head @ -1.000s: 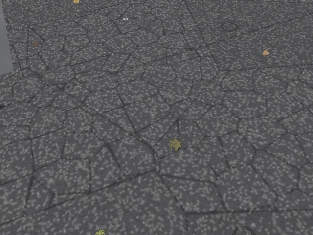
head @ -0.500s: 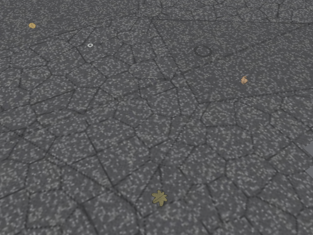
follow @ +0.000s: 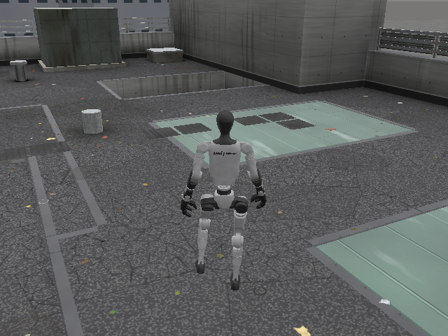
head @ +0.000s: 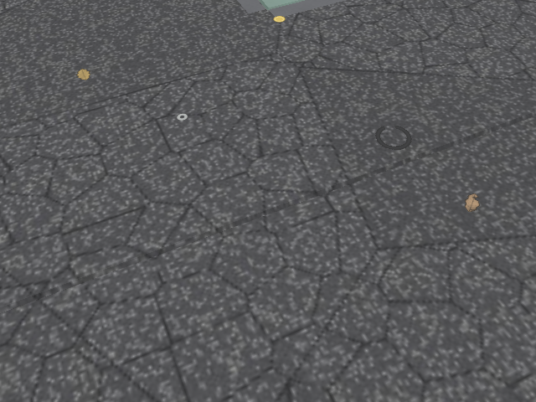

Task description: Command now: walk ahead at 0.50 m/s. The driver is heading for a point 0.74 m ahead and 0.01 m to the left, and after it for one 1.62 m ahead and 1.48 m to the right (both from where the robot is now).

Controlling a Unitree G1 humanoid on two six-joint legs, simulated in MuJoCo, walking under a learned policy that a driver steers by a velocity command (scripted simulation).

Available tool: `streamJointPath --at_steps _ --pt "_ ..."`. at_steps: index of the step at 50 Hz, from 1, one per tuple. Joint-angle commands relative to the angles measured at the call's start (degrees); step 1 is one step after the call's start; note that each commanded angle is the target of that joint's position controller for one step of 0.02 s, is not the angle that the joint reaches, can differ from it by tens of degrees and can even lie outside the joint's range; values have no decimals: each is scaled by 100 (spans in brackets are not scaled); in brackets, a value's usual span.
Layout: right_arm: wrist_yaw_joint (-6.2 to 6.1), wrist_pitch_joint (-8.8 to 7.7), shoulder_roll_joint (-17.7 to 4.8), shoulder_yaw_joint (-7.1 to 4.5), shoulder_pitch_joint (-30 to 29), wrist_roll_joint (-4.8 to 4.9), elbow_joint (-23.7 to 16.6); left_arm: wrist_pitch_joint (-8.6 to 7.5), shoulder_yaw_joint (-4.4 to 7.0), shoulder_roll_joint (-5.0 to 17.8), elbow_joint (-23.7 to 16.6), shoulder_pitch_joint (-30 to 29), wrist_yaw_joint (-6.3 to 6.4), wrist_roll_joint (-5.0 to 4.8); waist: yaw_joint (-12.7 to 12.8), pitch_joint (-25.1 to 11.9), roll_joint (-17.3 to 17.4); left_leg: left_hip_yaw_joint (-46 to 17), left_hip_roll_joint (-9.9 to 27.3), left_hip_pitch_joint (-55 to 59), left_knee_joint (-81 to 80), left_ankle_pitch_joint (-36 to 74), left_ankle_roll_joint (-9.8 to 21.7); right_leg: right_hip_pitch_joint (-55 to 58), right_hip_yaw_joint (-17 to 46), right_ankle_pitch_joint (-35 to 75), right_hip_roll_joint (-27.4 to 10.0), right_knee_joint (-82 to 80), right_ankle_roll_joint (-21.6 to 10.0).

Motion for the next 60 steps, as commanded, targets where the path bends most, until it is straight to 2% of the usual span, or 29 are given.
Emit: streamJointPath --at_steps 1,6,9,11,13,14,15,16,17,18,19,22,25,29,34,36,38,39,40,41,42,44,47,50,53,54,55,57,60 --pt "17 -38 -206 -34 -192 -31 -329 -64 188 926 -286 -213 96 -32 -124 111 -559 6 53 -78 -1001 1005 -102 -147 846 1034 -1445 -899 -846" --pt "116 -99 -153 25 -1077 38 -590 11 217 1024 21 320 139 -113 175 305 -552 167 -201 108 -2155 1557 -39 333 662 833 -1553 -796 -739" --pt "211 -147 -282 1 -1264 52 -740 108 259 1077 136 392 172 -141 101 324 -588 82 -238 9 -2447 1070 168 965 759 1147 -1858 -440 -636" --pt "241 -175 -437 -62 -954 58 -691 173 290 1153 135 281 194 -138 -132 124 -689 212 -391 540 -2537 639 317 1170 754 1986 -1914 -13 -520" --pt "186 -172 -840 -297 514 32 -239 238 227 1004 83 167 203 -97 -829 -782 -572 423 -619 2642 -2613 659 601 686 372 3087 -1431 1740 -258" --pt "128 -143 -1282 -412 1498 -23 -51 235 102 733 -56 334 212 46 -1059 -1655 269 -922 504 4331 -2494 706 966 -513 82 1307 -1010 3645 -47" --pt "176 -117 -1514 -440 1631 -28 59 97 -76 47 -43 1009 140 -17 -624 -2169 1737 -3635 1485 5846 -3371 -637 1851 -2680 404 -2409 54 5318 251" --pt "192 -141 -931 -282 1432 35 -22 -31 62 735 -2 569 112 -163 -840 -1769 929 -3688 1329 5569 -3725 -1357 1639 -3314 1080 -2561 -267 5932 152" --pt "174 -168 -723 -216 973 22 -118 -116 132 974 -161 53 90 -292 -765 -1027 641 -2860 1170 4861 -3820 -1121 1402 -3618 962 -2006 -548 5940 44" --pt "175 -185 -629 -181 552 -20 -209 -135 129 934 -196 -185 131 -266 -585 -655 160 -2261 973 4102 -3955 -501 1293 -3404 801 -1443 -863 5694 54" --pt "183 -200 -481 -145 307 -64 -242 -112 164 895 -205 -305 163 -172 -451 -369 63 -1815 789 3499 -4107 46 1255 -3198 762 -1092 -1040 5361 99" --pt "187 -245 -391 -111 290 -91 -158 69 150 583 -156 -102 167 -117 -172 -292 207 -1152 561 2842 -4504 755 1275 -2644 739 -706 -1242 4860 204" --pt "98 -250 -607 -168 544 -64 -20 140 150 549 -351 -598 190 -50 -236 -42 28 -814 560 2839 -4740 1139 1350 -3126 683 -78 -1292 4082 389" --pt "-6 -166 -605 -136 707 -61 99 80 100 389 -538 -1240 136 -22 -366 147 58 -58 192 2749 -4664 2214 1083 -2859 431 1100 -1057 2559 469" --pt "-63 -2 -615 -111 1095 -38 381 26 50 376 -677 -1769 6 -38 -540 -13 184 134 261 3281 -4077 3030 907 -2207 304 1560 -660 1569 346" --pt "-89 68 -679 -139 955 -13 411 -3 106 585 -644 -1577 -35 -3 -345 -148 259 -35 417 3622 -3648 3174 801 -1978 410 1182 -607 1347 181" --pt "-106 112 -659 -140 816 -5 392 -42 236 889 -327 -713 -8 78 91 -588 84 63 83 3642 -2570 3416 533 -815 304 1963 -488 815 -35" --pt "-96 84 -445 -61 1168 -130 336 -45 309 1290 -240 -284 30 181 30 -1285 -528 219 -275 2894 -1481 2093 294 637 940 4448 -1252 1333 -346" --pt "-38 50 162 134 1997 -167 520 53 258 1239 -182 -89 65 195 -198 -2089 -1566 286 -903 1380 268 -1398 -98 2334 2298 5660 -2517 1581 -1396" --pt "-13 71 -47 99 1969 -25 639 124 127 755 -137 31 37 64 -33 -2481 -1392 -235 -971 1087 1008 -3169 -206 2231 2834 4781 -2692 1282 -1659" --pt "-29 130 -485 -21 1489 86 510 153 99 728 -184 -331 16 -17 -25 -1878 -1007 -366 -751 859 1266 -3057 -204 1474 2545 3428 -2433 946 -1426" --pt "-167 335 -442 -70 914 55 407 186 15 564 -328 -1238 57 46 -257 -847 -669 -196 -402 865 806 -2462 -272 -62 1990 1552 -2053 382 -1021" --pt "-295 531 -163 -38 1050 -40 491 270 36 594 -332 -1694 103 175 -524 -569 -1076 32 -379 1928 -509 -1882 -318 -1322 1419 266 -1573 -109 -765" --pt "-276 552 -80 -23 1121 -80 622 322 38 615 -240 -1664 161 84 -570 -782 -971 199 -449 2679 -1631 -700 -218 -1476 1200 -528 -1475 -153 -697" --pt "-214 563 -157 -25 949 -244 613 389 -21 466 -61 -1469 184 1 -566 -409 -721 150 -383 3087 -2648 -16 52 -1879 1032 -2301 -1160 -171 -121" --pt "-233 552 -331 -29 799 -242 509 408 -25 463 -14 -1367 184 37 -432 -122 -477 -181 -72 2796 -3100 -399 206 -1854 917 -2346 -983 61 91" --pt "-234 516 -640 -102 611 -148 580 446 -3 420 -38 -1228 214 30 -138 129 312 -186 -146 1803 -3236 -1637 330 -1268 493 -1816 -610 229 254" --pt "-217 361 -265 -20 388 -152 597 456 5 459 39 -1212 263 69 -124 159 422 -176 -201 1262 -3590 -1837 137 -447 420 -907 -569 706 265" --pt "-218 225 -259 -27 413 -109 646 467 18 473 186 -1075 273 36 -165 32 153 -11 -295 1781 -3348 -867 -31 -565 442 -337 -587 844 108"
Keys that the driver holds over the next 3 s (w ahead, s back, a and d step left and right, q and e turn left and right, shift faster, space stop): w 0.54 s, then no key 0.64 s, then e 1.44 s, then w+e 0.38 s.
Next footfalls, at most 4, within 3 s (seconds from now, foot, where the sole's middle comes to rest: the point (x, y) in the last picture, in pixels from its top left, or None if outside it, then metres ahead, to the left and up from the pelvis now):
0.26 left None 0.33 0.16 -0.79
0.76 right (321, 360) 0.61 -0.06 -0.79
1.06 left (224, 384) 0.54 0.18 -0.79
1.94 left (239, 344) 0.64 0.15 -0.79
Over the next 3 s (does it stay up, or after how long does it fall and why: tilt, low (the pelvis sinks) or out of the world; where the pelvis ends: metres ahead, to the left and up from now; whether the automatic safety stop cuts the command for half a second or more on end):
stays up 0.61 -0.03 -0.01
